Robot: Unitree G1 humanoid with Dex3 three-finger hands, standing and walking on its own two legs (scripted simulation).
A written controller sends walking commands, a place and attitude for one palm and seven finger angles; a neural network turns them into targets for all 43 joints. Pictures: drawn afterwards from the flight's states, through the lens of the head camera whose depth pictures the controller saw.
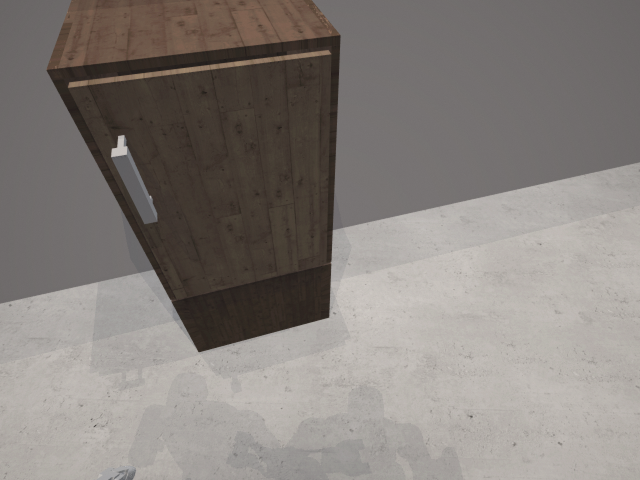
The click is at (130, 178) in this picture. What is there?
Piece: cupboard door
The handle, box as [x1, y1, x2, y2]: [111, 135, 156, 223]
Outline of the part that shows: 118,136 118,144 116,148 112,149 111,157 144,223 156,221 156,212 152,204 152,199 148,195 130,153 125,145 124,135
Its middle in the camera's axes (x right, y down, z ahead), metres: -0.34 -0.10 +0.70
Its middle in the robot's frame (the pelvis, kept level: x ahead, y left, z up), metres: +0.59 +0.37 +0.02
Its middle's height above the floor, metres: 0.78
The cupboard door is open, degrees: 0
